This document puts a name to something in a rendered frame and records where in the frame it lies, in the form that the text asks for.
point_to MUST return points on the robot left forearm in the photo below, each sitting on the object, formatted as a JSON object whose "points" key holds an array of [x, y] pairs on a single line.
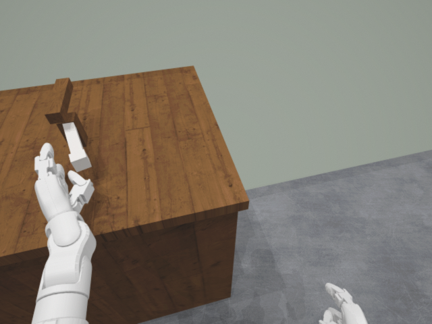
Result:
{"points": [[65, 283]]}

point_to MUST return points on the counter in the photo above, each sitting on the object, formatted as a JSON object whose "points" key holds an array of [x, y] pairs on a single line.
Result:
{"points": [[166, 194]]}

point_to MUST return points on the robot right hand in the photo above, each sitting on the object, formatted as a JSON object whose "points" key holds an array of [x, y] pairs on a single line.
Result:
{"points": [[350, 313]]}

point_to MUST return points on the tap lever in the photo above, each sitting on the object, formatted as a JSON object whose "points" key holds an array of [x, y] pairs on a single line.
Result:
{"points": [[78, 156]]}

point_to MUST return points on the robot left hand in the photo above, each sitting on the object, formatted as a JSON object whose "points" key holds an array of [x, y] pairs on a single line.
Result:
{"points": [[52, 190]]}

